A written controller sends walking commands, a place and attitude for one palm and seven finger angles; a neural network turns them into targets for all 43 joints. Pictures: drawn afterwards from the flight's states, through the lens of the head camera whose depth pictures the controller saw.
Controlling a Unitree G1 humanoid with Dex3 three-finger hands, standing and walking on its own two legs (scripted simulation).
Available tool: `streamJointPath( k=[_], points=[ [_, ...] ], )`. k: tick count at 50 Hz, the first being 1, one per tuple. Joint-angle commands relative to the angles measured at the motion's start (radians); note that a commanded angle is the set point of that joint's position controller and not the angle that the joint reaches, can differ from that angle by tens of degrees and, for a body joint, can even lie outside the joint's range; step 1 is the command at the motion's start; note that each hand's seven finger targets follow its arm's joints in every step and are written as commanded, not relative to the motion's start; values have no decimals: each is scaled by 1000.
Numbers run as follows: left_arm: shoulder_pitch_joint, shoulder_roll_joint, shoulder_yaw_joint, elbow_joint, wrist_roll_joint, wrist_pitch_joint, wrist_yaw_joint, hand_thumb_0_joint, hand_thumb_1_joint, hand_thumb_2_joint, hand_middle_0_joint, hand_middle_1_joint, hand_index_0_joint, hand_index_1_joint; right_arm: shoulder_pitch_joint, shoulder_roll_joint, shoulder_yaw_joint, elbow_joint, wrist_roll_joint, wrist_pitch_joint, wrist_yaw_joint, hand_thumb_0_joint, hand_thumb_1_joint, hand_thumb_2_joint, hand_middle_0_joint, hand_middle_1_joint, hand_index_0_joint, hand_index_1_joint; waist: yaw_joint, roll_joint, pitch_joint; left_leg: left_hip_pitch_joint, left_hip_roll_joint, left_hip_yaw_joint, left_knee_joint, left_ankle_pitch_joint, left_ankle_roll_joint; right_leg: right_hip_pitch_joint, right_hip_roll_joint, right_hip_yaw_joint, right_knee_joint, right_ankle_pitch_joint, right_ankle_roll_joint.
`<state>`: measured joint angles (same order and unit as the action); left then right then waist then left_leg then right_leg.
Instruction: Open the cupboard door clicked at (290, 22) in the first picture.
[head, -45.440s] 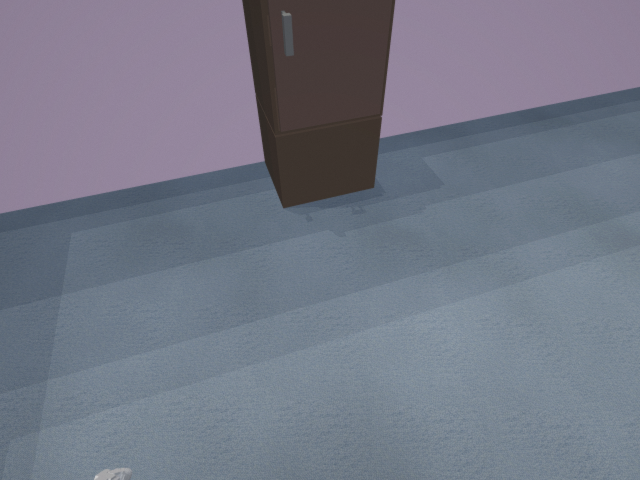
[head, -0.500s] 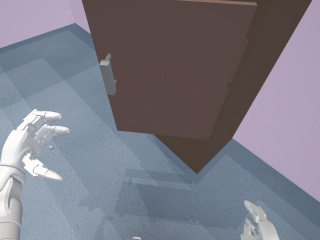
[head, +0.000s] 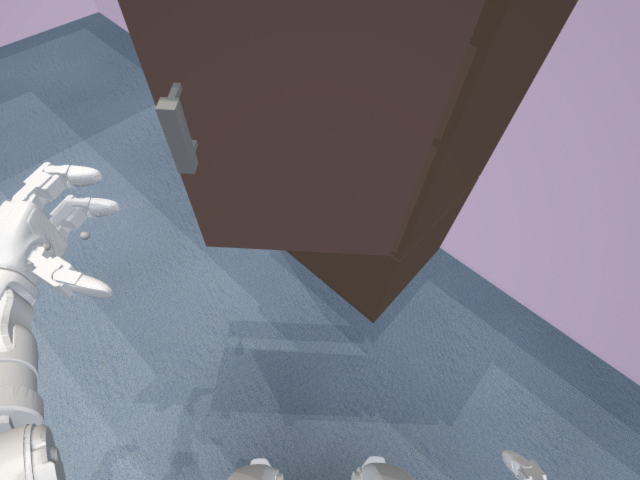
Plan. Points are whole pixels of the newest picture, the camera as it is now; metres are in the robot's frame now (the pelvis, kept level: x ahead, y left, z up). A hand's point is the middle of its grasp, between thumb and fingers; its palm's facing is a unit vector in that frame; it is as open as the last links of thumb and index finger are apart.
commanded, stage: move the hooked fingers beside the handle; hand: left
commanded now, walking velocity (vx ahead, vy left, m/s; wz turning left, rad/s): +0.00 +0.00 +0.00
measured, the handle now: (182, 128) +0.58 +0.22 +0.07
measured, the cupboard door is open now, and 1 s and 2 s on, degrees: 41 41 41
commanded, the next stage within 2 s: slide the fingers in behind the handle in 1.80 s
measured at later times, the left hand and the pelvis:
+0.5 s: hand (109, 183) +0.46 +0.28 +0.08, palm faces -0.02 -1.00 +0.01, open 14.0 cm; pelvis +0.01 +0.01 -0.01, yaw -1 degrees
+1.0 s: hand (131, 144) +0.53 +0.28 +0.08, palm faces -0.02 -1.00 -0.01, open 14.0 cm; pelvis +0.01 +0.02 -0.02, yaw -2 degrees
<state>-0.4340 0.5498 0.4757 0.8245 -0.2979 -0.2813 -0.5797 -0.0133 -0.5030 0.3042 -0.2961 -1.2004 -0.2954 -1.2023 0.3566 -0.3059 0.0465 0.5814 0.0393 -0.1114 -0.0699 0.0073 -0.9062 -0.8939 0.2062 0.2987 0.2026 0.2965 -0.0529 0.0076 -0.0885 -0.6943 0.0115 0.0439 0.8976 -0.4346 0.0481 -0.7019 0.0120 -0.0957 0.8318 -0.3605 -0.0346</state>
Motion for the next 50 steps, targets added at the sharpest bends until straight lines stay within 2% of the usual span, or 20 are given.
streamJointPath(
  k=[1,4,7,11,15,19,20,21,22,24,29,31,32,36,38,40,44,47,49,50],
  points=[
    [-380,303,49,-160,-16,-83,3,0,-500,300,-300,-1200,-300,-1200,39,-156,-67,-104,7,-22,-10,0,-900,-900,200,300,200,300,-9,88,-329,142,2,-74,-129,281,-21,178,15,84,-82,200,3],
    [-421,347,74,-120,0,-89,10,0,-500,300,-300,-1200,-300,-1200,57,-163,-67,-95,3,-7,-10,0,-900,-900,200,300,200,300,-5,110,-350,151,3,-76,-123,321,-23,177,17,82,-71,228,-1],
    [-486,345,50,-57,23,-89,18,0,-500,300,-300,-1200,-300,-1200,71,-164,-64,-86,1,9,-9,0,-900,-900,200,300,200,300,-22,100,-329,138,7,-85,-120,302,-24,137,17,74,-67,199,0],
    [-553,351,45,-27,34,-108,24,0,-500,300,-300,-1200,-300,-1200,93,-169,-66,-76,-6,27,-5,0,-900,-900,200,300,200,300,-28,126,-386,182,11,-95,-103,371,-33,117,19,70,-50,230,0],
    [-605,357,34,58,50,-104,28,0,-500,300,-300,-1200,-300,-1200,111,-172,-63,-69,-6,54,-2,0,-900,-900,200,300,200,300,-48,90,-360,148,14,-93,-91,365,-28,89,24,68,-44,227,5],
    [-638,427,75,55,71,-123,32,0,-500,300,-300,-1200,-300,-1200,134,-178,-65,-71,-14,79,4,0,-900,-900,200,300,200,300,-37,133,-433,186,18,-100,-74,445,-36,98,29,67,-25,262,1],
    [-642,406,60,47,72,-126,31,0,-500,300,-300,-1200,-300,-1200,135,-175,-67,-72,-14,84,6,0,-900,-900,200,300,200,300,-43,162,-444,216,20,-103,-68,478,-41,71,28,66,-25,265,3],
    [-648,389,48,68,71,-123,31,0,-500,300,-300,-1200,-300,-1200,139,-175,-66,-66,-15,91,8,0,-900,-900,200,300,200,300,-51,147,-424,211,22,-102,-65,472,-40,56,31,64,-29,261,5],
    [-670,410,63,87,71,-121,35,0,-500,300,-300,-1200,-300,-1200,142,-179,-67,-60,-16,98,7,0,-900,-900,200,300,200,300,-59,111,-411,176,23,-99,-61,438,-34,63,31,66,-29,256,7],
    [-704,459,88,115,79,-121,34,0,-500,300,-300,-1200,-300,-1200,152,-184,-63,-58,-18,109,4,0,-900,-900,200,300,200,300,-58,120,-412,150,20,-99,-59,430,-32,76,34,69,-23,261,4],
    [-766,456,59,100,102,-127,35,0,-500,300,-300,-1200,-300,-1200,175,-186,-63,-50,-24,134,7,0,-900,-900,200,300,200,300,-74,188,-461,226,29,-114,-42,516,-44,17,38,61,-15,264,4],
    [-784,427,42,115,99,-124,38,0,-500,300,-300,-1200,-300,-1200,183,-186,-66,-36,-26,141,9,0,-900,-900,200,300,200,300,-88,194,-455,246,33,-121,-34,523,-48,-20,39,56,-20,252,6],
    [-786,434,47,147,99,-117,41,0,-500,300,-300,-1200,-300,-1200,190,-190,-64,-33,-27,146,8,0,-900,-900,200,300,200,300,-96,153,-441,224,34,-125,-34,506,-45,-21,40,52,-18,247,7],
    [-858,440,18,180,128,-101,60,0,-500,300,-300,-1200,-300,-1200,205,-191,-57,-24,-29,161,7,0,-900,-900,200,300,200,300,-114,183,-426,217,34,-133,-32,494,-48,-56,40,51,-18,226,7],
    [-887,477,45,189,135,-103,78,0,-500,300,-300,-1200,-300,-1200,216,-195,-56,-24,-34,164,6,0,-900,-900,200,300,200,300,-117,183,-425,204,33,-135,-27,494,-47,-52,42,49,-13,228,3],
    [-889,495,54,186,148,-107,87,0,-500,300,-300,-1200,-300,-1200,225,-194,-55,-29,-38,171,10,0,-900,-900,200,300,200,300,-113,200,-484,219,33,-133,-20,524,-49,-32,42,52,-9,251,7],
    [-907,545,70,247,168,-93,89,0,-500,300,-300,-1200,-300,-1200,239,-200,-49,-32,-40,181,13,0,-900,-900,200,300,200,300,-131,169,-450,156,35,-121,-7,494,-37,-21,46,57,-8,265,10],
    [-951,565,62,250,184,-89,93,0,-500,300,-300,-1200,-300,-1200,246,-200,-42,-38,-41,191,14,0,-900,-900,200,300,200,300,-144,200,-449,136,33,-120,-1,480,-30,-23,45,59,-5,271,10],
    [-973,603,89,227,184,-99,88,0,-500,300,-300,-1200,-300,-1200,264,-206,-45,-38,-45,193,13,0,-900,-900,200,300,200,300,-144,211,-518,178,38,-125,11,545,-36,-10,51,59,4,306,10],
    [-947,620,103,252,187,-94,87,0,-500,300,-300,-1200,-300,-1200,265,-208,-48,-39,-46,193,13,0,-900,-900,200,300,200,300,-140,201,-511,162,37,-127,15,541,-35,-9,50,59,3,303,10]
  ],
)
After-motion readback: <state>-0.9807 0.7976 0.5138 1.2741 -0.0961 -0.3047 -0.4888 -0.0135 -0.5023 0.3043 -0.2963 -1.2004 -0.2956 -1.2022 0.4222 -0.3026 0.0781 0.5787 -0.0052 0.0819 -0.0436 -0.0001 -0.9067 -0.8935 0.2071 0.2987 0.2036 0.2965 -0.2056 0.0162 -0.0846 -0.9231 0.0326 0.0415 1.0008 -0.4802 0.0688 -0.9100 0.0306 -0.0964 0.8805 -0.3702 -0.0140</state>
